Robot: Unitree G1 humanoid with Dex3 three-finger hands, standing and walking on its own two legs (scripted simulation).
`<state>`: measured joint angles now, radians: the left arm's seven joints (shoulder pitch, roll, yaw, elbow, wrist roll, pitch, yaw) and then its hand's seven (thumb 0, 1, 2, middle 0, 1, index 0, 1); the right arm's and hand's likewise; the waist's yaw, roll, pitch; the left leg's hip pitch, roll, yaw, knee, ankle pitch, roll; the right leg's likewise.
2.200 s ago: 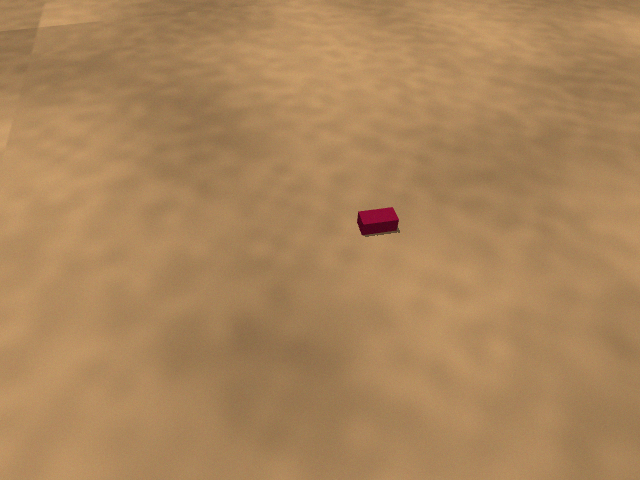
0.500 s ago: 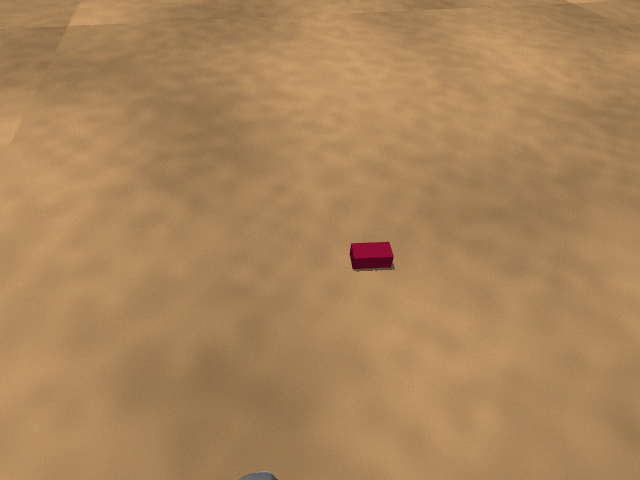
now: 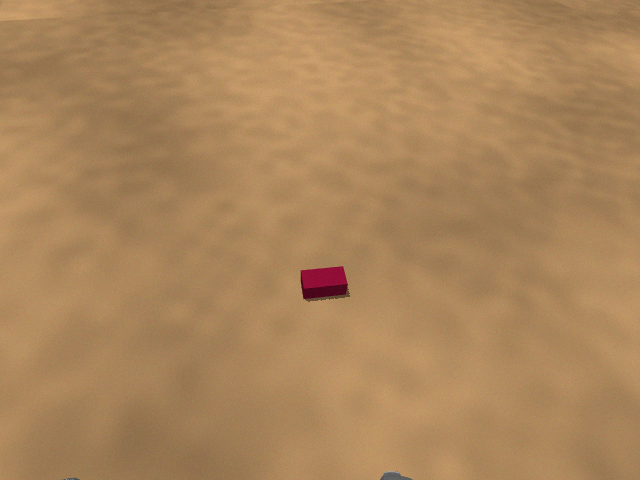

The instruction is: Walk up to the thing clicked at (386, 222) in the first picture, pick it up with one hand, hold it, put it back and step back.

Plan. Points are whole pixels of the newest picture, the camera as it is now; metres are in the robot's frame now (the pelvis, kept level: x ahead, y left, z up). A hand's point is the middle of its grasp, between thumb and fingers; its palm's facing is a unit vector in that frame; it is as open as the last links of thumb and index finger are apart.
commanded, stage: walk up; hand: left
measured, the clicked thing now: (323, 282) +0.93 -0.06 -0.72
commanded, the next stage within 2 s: none
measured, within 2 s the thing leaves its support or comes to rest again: neither
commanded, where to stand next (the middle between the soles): +0.58 -0.40 m, yaw +7 degrees
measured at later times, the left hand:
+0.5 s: hand (217, 463) +0.20 +0.15 -0.16, palm faces +0.02 -0.96 -0.28, open 7.4 cm
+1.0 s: hand (318, 350) +0.36 +0.00 -0.12, palm faces +0.06 -0.92 -0.40, open 7.4 cm
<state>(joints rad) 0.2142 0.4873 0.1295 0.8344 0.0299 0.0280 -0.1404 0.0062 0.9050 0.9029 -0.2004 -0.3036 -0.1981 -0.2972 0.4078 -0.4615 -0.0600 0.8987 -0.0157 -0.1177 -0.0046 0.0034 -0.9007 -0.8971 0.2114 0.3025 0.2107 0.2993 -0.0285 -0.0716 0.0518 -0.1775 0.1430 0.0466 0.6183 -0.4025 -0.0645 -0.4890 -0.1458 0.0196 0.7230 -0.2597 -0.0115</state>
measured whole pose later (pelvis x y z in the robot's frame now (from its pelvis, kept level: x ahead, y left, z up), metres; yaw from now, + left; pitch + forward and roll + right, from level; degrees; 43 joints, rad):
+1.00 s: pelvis +0.33 -0.29 +0.00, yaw +2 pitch -1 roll +0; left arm 0.33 0.43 0.09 0.82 0.03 -0.01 -0.08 0.00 0.90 0.90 -0.20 -0.30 -0.20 -0.30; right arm 0.30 -0.48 -0.06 0.95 0.01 -0.07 -0.03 0.01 -0.91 -0.90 0.20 0.30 0.20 0.30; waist 0.06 0.02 0.03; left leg -0.53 0.07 0.03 1.14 -0.44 0.04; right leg -0.33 -0.05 -0.08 0.69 -0.35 -0.02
